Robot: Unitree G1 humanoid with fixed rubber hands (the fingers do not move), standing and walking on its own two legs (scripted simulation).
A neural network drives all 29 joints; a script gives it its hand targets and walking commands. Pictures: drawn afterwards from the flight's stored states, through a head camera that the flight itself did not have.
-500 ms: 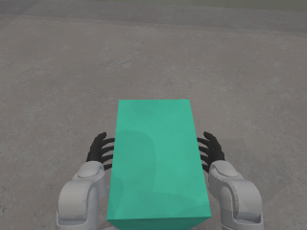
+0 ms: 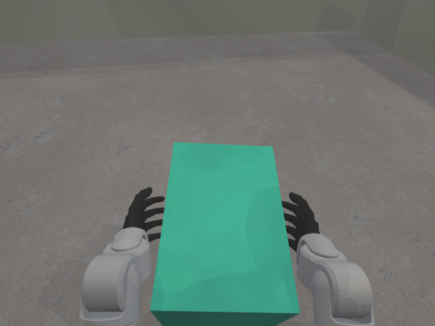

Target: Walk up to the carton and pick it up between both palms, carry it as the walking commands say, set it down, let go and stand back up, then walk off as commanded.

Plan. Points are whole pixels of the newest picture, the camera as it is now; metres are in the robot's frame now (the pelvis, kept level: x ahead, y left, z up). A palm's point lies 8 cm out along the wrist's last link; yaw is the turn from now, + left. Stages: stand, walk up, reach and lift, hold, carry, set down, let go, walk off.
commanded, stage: carry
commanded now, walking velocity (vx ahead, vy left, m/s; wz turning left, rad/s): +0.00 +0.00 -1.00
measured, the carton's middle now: (218, 241) +0.28 +0.00 +0.02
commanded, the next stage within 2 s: none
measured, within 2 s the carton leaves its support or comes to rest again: neither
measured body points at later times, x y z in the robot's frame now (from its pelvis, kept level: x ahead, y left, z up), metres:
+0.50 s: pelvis -0.01 -0.08 -0.01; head +0.01 -0.10 +0.43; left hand +0.29 -0.07 +0.06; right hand +0.17 -0.32 +0.06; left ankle +0.05 +0.06 -0.69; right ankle +0.03 -0.16 -0.74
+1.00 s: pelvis -0.06 -0.01 -0.01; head -0.03 +0.00 +0.44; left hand +0.22 -0.11 +0.08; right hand +0.01 -0.29 +0.09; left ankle +0.04 +0.04 -0.74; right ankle -0.18 -0.10 -0.67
